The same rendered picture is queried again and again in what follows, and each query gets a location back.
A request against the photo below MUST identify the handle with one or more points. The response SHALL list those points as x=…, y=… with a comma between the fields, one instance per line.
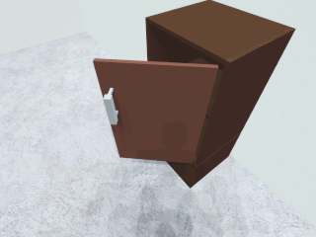
x=110, y=107

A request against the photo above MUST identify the cupboard door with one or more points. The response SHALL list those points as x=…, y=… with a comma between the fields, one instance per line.
x=161, y=106

